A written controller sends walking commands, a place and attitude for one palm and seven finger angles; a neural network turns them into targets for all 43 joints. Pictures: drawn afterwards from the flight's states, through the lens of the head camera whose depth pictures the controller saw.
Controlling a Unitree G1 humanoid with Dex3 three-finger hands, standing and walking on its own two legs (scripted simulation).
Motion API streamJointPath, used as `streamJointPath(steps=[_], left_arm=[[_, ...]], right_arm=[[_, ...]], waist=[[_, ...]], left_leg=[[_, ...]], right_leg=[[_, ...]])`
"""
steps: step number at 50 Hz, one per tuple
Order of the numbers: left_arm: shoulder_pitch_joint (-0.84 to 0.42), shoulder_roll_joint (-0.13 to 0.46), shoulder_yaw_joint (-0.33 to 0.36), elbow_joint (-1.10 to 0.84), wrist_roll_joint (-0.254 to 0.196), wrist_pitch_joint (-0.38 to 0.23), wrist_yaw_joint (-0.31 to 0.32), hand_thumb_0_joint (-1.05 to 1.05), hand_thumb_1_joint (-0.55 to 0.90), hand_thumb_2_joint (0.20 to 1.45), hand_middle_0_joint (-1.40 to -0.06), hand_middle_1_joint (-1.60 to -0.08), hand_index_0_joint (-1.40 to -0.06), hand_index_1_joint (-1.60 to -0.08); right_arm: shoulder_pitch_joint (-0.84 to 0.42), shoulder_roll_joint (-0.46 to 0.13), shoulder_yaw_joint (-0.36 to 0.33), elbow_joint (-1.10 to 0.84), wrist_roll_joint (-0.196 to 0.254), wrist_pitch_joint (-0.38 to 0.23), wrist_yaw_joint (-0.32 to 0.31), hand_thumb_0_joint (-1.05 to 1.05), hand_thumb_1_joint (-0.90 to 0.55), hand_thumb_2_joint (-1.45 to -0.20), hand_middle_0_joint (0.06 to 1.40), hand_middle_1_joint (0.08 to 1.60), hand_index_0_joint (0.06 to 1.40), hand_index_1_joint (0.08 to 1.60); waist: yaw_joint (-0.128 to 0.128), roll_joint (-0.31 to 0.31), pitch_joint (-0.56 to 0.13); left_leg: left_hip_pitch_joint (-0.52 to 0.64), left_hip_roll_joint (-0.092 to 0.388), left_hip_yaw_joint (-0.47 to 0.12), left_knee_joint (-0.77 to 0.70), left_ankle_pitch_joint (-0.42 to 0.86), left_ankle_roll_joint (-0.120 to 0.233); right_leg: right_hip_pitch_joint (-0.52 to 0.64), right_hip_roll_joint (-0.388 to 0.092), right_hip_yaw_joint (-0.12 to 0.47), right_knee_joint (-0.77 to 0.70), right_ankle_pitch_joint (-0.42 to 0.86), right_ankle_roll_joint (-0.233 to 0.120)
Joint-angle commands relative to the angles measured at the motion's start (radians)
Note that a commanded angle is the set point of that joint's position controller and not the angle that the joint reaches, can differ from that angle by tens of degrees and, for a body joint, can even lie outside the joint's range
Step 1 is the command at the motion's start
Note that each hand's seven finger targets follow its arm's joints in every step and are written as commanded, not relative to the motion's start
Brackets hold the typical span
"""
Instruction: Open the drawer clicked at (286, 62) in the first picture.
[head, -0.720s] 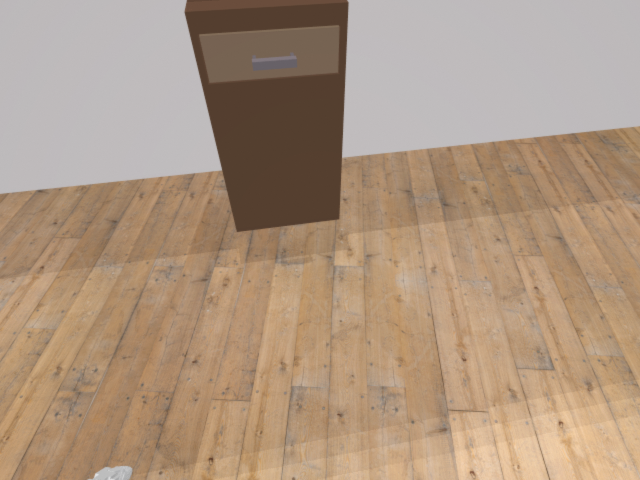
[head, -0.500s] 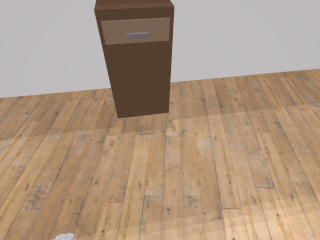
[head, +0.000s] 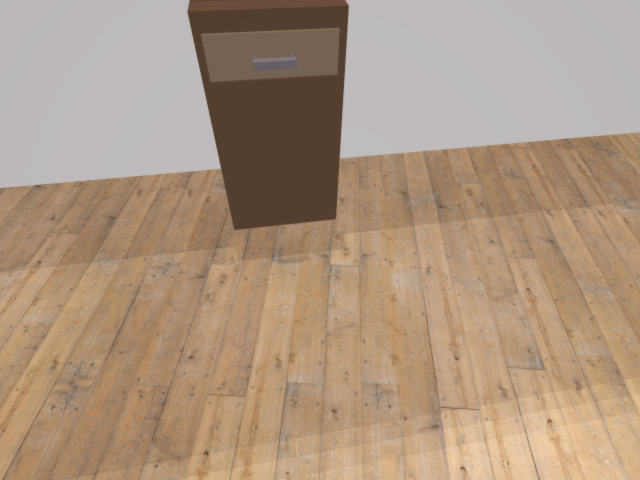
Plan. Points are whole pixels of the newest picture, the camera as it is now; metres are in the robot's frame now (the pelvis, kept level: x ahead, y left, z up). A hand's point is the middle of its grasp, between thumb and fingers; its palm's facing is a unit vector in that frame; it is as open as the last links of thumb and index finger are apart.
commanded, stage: stand and wait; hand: left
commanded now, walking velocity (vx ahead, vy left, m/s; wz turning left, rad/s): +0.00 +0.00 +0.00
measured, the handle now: (274, 60) +1.25 +0.22 -0.03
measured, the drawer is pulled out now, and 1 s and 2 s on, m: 0.00 0.00 0.00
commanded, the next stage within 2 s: look at it before walking up in 0.24 s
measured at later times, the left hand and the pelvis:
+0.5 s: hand out of the picture +0.07 +0.25 -0.15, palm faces -0.02 -0.94 -0.33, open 7.4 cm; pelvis +0.00 +0.00 +0.00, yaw +0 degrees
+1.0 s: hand out of the picture +0.07 +0.25 -0.16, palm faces -0.02 -0.94 -0.33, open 7.4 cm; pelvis +0.01 +0.00 +0.00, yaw -1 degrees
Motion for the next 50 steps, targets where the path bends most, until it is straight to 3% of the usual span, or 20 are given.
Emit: streamJointPath(steps=[1, 16, 46, 48, 50], left_arm=[[-0.051, 0.204, 0.045, -0.07, 0.005, -0.028, 0.012, 0.0, 0.9, 0.9, -0.2, -0.3, -0.2, -0.3], [-0.053, 0.201, 0.044, -0.07, 0.008, -0.029, 0.012, 0.0, 0.9, 0.9, -0.2, -0.3, -0.2, -0.3], [-0.044, 0.204, 0.043, -0.062, 0.007, -0.035, 0.015, 0.0, 0.9, 0.9, -0.2, -0.3, -0.2, -0.3], [0.023, 0.084, 0.018, -0.034, 0.006, -0.014, 0.017, 0.0, 0.9, 0.9, -0.2, -0.3, -0.2, -0.3], [0.054, 0.084, 0.025, -0.037, 0.013, 0.001, 0.008, 0.0, 0.9, 0.9, -0.2, -0.3, -0.2, -0.3]], right_arm=[[-0.064, -0.197, -0.04, -0.065, -0.002, -0.03, -0.015, 0.0, -0.9, -0.9, 0.2, 0.3, 0.2, 0.3], [-0.058, -0.197, -0.039, -0.059, 0.0, -0.032, -0.012, 0.0, -0.9, -0.9, 0.2, 0.3, 0.2, 0.3], [-0.072, -0.2, -0.037, -0.05, 0.001, -0.031, -0.014, 0.0, -0.9, -0.9, 0.2, 0.3, 0.2, 0.3], [-0.01, -0.076, -0.009, -0.024, -0.007, -0.015, -0.011, 0.0, -0.9, -0.9, 0.2, 0.3, 0.2, 0.3], [0.026, -0.072, -0.016, -0.024, -0.012, -0.005, -0.009, 0.0, -0.9, -0.9, 0.2, 0.3, 0.2, 0.3]], waist=[[0.003, 0.003, -0.033], [0.0, -0.01, -0.034], [0.001, -0.009, -0.06], [0.0, -0.011, -0.068], [0.001, -0.028, -0.014]], left_leg=[[-0.013, 0.103, -0.085, -0.073, 0.106, 0.044], [-0.01, 0.104, -0.089, -0.088, 0.098, 0.044], [0.04, 0.11, -0.078, -0.082, 0.19, 0.039], [0.047, 0.105, -0.04, -0.06, 0.07, 0.018], [0.003, 0.096, -0.021, -0.038, -0.139, 0.021]], right_leg=[[-0.012, -0.118, 0.103, -0.089, 0.063, -0.026], [-0.018, -0.117, 0.106, -0.097, 0.055, -0.022], [0.019, -0.125, 0.101, -0.1, 0.182, -0.023], [0.002, -0.112, 0.108, -0.095, 0.044, -0.011], [-0.065, -0.095, 0.142, -0.099, -0.184, -0.024]])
